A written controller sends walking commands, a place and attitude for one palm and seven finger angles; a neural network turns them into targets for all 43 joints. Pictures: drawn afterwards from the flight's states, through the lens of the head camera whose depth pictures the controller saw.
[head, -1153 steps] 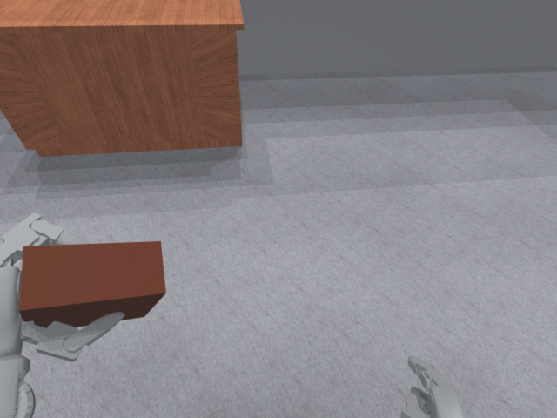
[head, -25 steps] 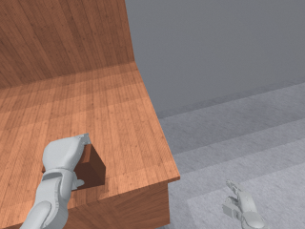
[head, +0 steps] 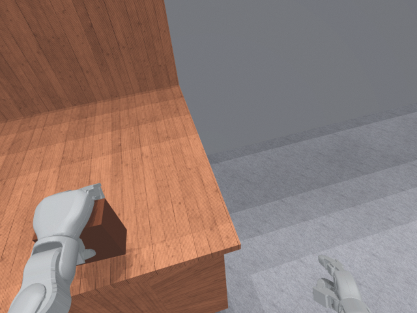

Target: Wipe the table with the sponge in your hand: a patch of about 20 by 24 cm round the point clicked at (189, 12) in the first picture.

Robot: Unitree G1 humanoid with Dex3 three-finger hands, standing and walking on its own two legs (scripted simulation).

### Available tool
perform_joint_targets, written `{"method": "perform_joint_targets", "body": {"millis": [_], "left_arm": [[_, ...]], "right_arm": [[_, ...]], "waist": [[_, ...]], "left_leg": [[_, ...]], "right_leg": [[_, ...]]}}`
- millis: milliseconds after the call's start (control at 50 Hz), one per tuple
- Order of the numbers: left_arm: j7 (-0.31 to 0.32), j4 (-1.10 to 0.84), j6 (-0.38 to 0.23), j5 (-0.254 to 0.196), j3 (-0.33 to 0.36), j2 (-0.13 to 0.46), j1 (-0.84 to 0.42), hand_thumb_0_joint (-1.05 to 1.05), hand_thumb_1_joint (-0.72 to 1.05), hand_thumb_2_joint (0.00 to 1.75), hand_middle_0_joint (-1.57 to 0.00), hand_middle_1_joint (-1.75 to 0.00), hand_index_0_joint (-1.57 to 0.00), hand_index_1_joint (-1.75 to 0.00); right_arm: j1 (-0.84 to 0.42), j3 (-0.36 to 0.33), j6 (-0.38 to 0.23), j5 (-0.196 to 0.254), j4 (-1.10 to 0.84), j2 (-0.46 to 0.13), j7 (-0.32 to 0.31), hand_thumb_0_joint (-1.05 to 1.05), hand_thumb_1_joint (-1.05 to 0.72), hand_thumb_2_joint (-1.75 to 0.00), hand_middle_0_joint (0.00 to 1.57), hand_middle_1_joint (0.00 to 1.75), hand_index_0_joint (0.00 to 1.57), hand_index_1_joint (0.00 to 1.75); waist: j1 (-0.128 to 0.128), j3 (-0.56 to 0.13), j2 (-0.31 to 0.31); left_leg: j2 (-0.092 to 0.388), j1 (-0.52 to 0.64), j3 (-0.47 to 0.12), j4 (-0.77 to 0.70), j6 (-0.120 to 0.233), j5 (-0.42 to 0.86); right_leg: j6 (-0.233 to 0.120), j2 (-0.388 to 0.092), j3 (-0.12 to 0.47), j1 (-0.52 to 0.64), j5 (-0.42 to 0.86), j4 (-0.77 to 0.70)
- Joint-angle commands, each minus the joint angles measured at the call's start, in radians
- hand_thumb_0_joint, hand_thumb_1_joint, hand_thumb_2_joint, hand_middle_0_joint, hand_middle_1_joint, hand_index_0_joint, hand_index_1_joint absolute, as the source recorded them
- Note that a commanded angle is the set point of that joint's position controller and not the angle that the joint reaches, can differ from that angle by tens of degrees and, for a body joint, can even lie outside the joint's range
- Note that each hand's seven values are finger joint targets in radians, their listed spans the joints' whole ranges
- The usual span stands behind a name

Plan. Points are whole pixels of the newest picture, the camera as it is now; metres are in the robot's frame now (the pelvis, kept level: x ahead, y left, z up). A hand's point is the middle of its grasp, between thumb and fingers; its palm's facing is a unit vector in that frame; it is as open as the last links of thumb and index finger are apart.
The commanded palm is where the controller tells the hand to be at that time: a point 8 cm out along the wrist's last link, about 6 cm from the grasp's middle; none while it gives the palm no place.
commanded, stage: move the sponge above the wiping area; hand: left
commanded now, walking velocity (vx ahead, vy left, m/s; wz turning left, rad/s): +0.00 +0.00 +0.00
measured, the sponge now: (90, 239) +0.22 +0.29 +0.03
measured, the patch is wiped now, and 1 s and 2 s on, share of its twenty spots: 0.00 0.00 0.00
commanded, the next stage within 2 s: lower the sponge onto the table in 1.96 s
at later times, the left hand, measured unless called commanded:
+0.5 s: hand (70, 219) +0.23 +0.30 +0.09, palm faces +0.08 -0.05 -1.00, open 10.0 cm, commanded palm +0.19 +0.29 +0.14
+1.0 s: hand (62, 225) +0.21 +0.31 +0.09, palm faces +0.07 -0.08 -0.99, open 10.0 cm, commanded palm +0.18 +0.28 +0.14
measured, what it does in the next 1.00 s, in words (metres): stands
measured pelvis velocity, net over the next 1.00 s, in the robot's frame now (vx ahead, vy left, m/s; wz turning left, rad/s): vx -0.01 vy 0.01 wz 0.01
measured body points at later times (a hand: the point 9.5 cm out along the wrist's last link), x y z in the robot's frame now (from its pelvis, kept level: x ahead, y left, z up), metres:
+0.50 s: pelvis +0.00 +0.01 +0.00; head -0.01 -0.04 +0.45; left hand +0.22 +0.30 +0.14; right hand +0.23 -0.20 -0.10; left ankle +0.01 +0.12 -0.74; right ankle -0.03 -0.10 -0.74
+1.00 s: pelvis -0.01 +0.01 +0.00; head -0.03 -0.04 +0.45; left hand +0.21 +0.31 +0.14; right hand +0.23 -0.19 -0.09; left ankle +0.01 +0.12 -0.74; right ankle -0.03 -0.10 -0.74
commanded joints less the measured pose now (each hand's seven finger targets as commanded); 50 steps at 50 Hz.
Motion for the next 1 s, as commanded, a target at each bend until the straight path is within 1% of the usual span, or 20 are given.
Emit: {"method": "perform_joint_targets", "body": {"millis": [0,80,140,220,240,260,300,320,340,420,440,520,580,680,720,740,820,840,920,980], "left_arm": [[0.047,-0.154,0.07,-0.016,0.183,0.216,-0.151,0.0,0.1,1.3,-1.2,-1.6,-1.2,-1.6],[-0.027,-0.137,0.111,-0.051,0.1,0.161,-0.133,0.0,0.1,1.3,-1.2,-1.6,-1.2,-1.6],[-0.062,-0.186,0.085,-0.043,0.099,0.181,-0.145,0.0,0.1,1.3,-1.2,-1.6,-1.2,-1.6],[-0.036,-0.279,-0.015,0.009,0.18,0.292,-0.253,0.0,0.1,1.3,-1.2,-1.6,-1.2,-1.6],[-0.018,-0.299,-0.042,0.015,0.149,0.242,-0.28,0.0,0.1,1.3,-1.2,-1.6,-1.2,-1.6],[0.005,-0.283,-0.061,0.03,0.19,0.278,-0.268,0.0,0.1,1.3,-1.2,-1.6,-1.2,-1.6],[0.04,-0.275,-0.072,0.046,0.199,0.266,-0.261,0.0,0.1,1.3,-1.2,-1.6,-1.2,-1.6],[0.056,-0.274,-0.059,0.049,0.242,0.309,-0.263,0.0,0.1,1.3,-1.2,-1.6,-1.2,-1.6],[0.068,-0.261,-0.047,0.047,0.196,0.25,-0.28,0.0,0.1,1.3,-1.2,-1.6,-1.2,-1.6],[0.067,-0.119,0.053,-0.002,0.239,0.262,-0.189,0.0,0.1,1.3,-1.2,-1.6,-1.2,-1.6],[0.052,-0.12,0.075,-0.025,0.176,0.195,-0.17,0.0,0.1,1.3,-1.2,-1.6,-1.2,-1.6],[-0.025,-0.117,0.137,-0.047,0.1,0.151,-0.125,0.0,0.1,1.3,-1.2,-1.6,-1.2,-1.6],[-0.068,-0.22,0.099,-0.036,0.035,0.125,-0.171,0.0,0.1,1.3,-1.2,-1.6,-1.2,-1.6],[-0.01,-0.349,-0.031,0.037,0.118,0.21,-0.208,0.0,0.1,1.3,-1.2,-1.6,-1.2,-1.6],[0.04,-0.347,-0.04,0.072,0.199,0.286,-0.235,0.0,0.1,1.3,-1.2,-1.6,-1.2,-1.6],[0.064,-0.334,-0.039,0.072,0.182,0.247,-0.238,0.0,0.1,1.3,-1.2,-1.6,-1.2,-1.6],[0.106,-0.196,0.045,0.045,0.218,0.259,-0.262,0.0,0.1,1.3,-1.2,-1.6,-1.2,-1.6],[0.099,-0.172,0.068,0.022,0.165,0.199,-0.256,0.0,0.1,1.3,-1.2,-1.6,-1.2,-1.6],[0.024,-0.123,0.144,-0.033,0.1,0.153,-0.19,0.0,0.1,1.3,-1.2,-1.6,-1.2,-1.6],[-0.054,-0.165,0.146,-0.04,-0.004,0.083,-0.165,0.0,0.1,1.3,-1.2,-1.6,-1.2,-1.6]], "right_arm": [[-0.226,-0.03,-0.047,0.015,-0.175,-0.101,0.005,0.0,-0.9,-0.9,0.2,0.3,0.2,0.3],[-0.242,-0.019,-0.044,0.021,-0.191,-0.11,0.001,0.0,-0.9,-0.9,0.2,0.3,0.2,0.3],[-0.229,-0.017,-0.048,0.013,-0.204,-0.107,-0.005,0.0,-0.9,-0.9,0.2,0.3,0.2,0.3],[-0.199,-0.02,-0.063,-0.01,-0.194,-0.104,-0.015,0.0,-0.9,-0.9,0.2,0.3,0.2,0.3],[-0.189,-0.024,-0.072,-0.009,-0.195,-0.089,-0.017,0.0,-0.9,-0.9,0.2,0.3,0.2,0.3],[-0.168,-0.029,-0.077,-0.014,-0.184,-0.091,-0.017,0.0,-0.9,-0.9,0.2,0.3,0.2,0.3],[-0.168,-0.035,-0.074,-0.013,-0.176,-0.09,-0.014,0.0,-0.9,-0.9,0.2,0.3,0.2,0.3],[-0.18,-0.033,-0.071,-0.011,-0.171,-0.094,-0.012,0.0,-0.9,-0.9,0.2,0.3,0.2,0.3],[-0.18,-0.033,-0.071,-0.006,-0.174,-0.086,-0.01,0.0,-0.9,-0.9,0.2,0.3,0.2,0.3],[-0.227,-0.027,-0.045,0.012,-0.16,-0.103,-0.001,0.0,-0.9,-0.9,0.2,0.3,0.2,0.3],[-0.23,-0.026,-0.041,0.018,-0.173,-0.098,-0.001,0.0,-0.9,-0.9,0.2,0.3,0.2,0.3],[-0.267,-0.014,-0.032,0.026,-0.19,-0.107,0.005,0.0,-0.9,-0.9,0.2,0.3,0.2,0.3],[-0.241,-0.013,-0.04,0.015,-0.21,-0.104,0.008,0.0,-0.9,-0.9,0.2,0.3,0.2,0.3],[-0.177,-0.027,-0.064,-0.013,-0.204,-0.088,0.003,0.0,-0.9,-0.9,0.2,0.3,0.2,0.3],[-0.181,-0.03,-0.059,-0.02,-0.188,-0.093,0.003,0.0,-0.9,-0.9,0.2,0.3,0.2,0.3],[-0.178,-0.03,-0.059,-0.014,-0.189,-0.082,0.003,0.0,-0.9,-0.9,0.2,0.3,0.2,0.3],[-0.233,-0.022,-0.039,0.007,-0.164,-0.091,0.003,0.0,-0.9,-0.9,0.2,0.3,0.2,0.3],[-0.241,-0.022,-0.037,0.016,-0.166,-0.085,0.003,0.0,-0.9,-0.9,0.2,0.3,0.2,0.3],[-0.297,-0.011,-0.032,0.026,-0.175,-0.099,0.0,0.0,-0.9,-0.9,0.2,0.3,0.2,0.3],[-0.279,-0.007,-0.034,0.023,-0.195,-0.1,0.007,0.0,-0.9,-0.9,0.2,0.3,0.2,0.3]], "waist": [[0.004,-0.171,-0.029],[-0.022,-0.127,-0.093],[-0.028,-0.153,-0.114],[-0.02,-0.202,-0.059],[-0.026,-0.22,-0.018],[-0.013,-0.225,-0.005],[-0.005,-0.231,0.036],[0.001,-0.226,0.054],[-0.007,-0.228,0.055],[0.011,-0.167,-0.033],[-0.001,-0.163,-0.044],[-0.014,-0.128,-0.083],[-0.031,-0.174,-0.079],[-0.011,-0.234,-0.029],[0.007,-0.222,0.011],[0.001,-0.222,0.031],[0.011,-0.158,0.02],[0.002,-0.148,0.011],[-0.003,-0.132,-0.033],[-0.027,-0.129,-0.071]], "left_leg": [[-0.041,0.075,-0.033,-0.028,0.049,0.291],[-0.044,0.048,-0.029,-0.036,0.058,0.237],[-0.047,0.059,-0.025,-0.023,0.067,0.232],[-0.046,0.107,-0.04,-0.014,0.066,0.249],[-0.043,0.119,-0.03,-0.009,0.068,0.262],[-0.04,0.127,-0.036,-0.006,0.063,0.282],[-0.036,0.131,-0.041,-0.007,0.054,0.307],[-0.038,0.129,-0.053,-0.016,0.048,0.3],[-0.032,0.123,-0.04,-0.015,0.047,0.301],[-0.037,0.071,-0.044,-0.044,0.04,0.264],[-0.033,0.055,-0.03,-0.045,0.044,0.248],[-0.04,0.044,-0.038,-0.053,0.047,0.228],[-0.038,0.066,-0.042,-0.039,0.061,0.234],[-0.028,0.118,-0.057,-0.02,0.062,0.287],[-0.022,0.122,-0.073,-0.028,0.049,0.283],[-0.02,0.115,-0.06,-0.027,0.048,0.279],[-0.029,0.087,-0.057,-0.054,0.034,0.216],[-0.026,0.073,-0.047,-0.057,0.037,0.199],[-0.04,0.066,-0.046,-0.072,0.041,0.182],[-0.041,0.053,-0.045,-0.062,0.054,0.185]], "right_leg": [[-0.024,-0.001,0.06,0.015,0.339,-0.044],[-0.008,-0.008,0.056,-0.004,0.315,-0.054],[-0.002,-0.009,0.058,-0.006,0.309,-0.05],[-0.016,0.007,0.083,-0.024,0.287,-0.058],[-0.016,0.003,0.059,-0.022,0.29,-0.048],[-0.024,0.01,0.06,-0.027,0.291,-0.047],[-0.033,0.012,0.059,-0.024,0.294,-0.044],[-0.043,0.022,0.084,-0.018,0.274,-0.051],[-0.037,0.013,0.052,-0.019,0.277,-0.04],[-0.035,0.011,0.072,0.008,0.275,-0.056],[-0.022,0.0,0.044,0.014,0.275,-0.052],[-0.016,0.0,0.055,-0.003,0.267,-0.057],[-0.01,-0.005,0.036,-0.009,0.274,-0.048],[-0.023,0.012,0.042,-0.017,0.267,-0.037],[-0.04,0.028,0.075,-0.026,0.234,-0.045],[-0.039,0.021,0.053,-0.02,0.226,-0.039],[-0.052,0.026,0.088,-0.027,0.171,-0.066],[-0.04,0.015,0.055,-0.023,0.163,-0.064],[-0.026,0.007,0.062,-0.01,0.181,-0.075],[-0.015,-0.002,0.044,-0.013,0.213,-0.069]]}}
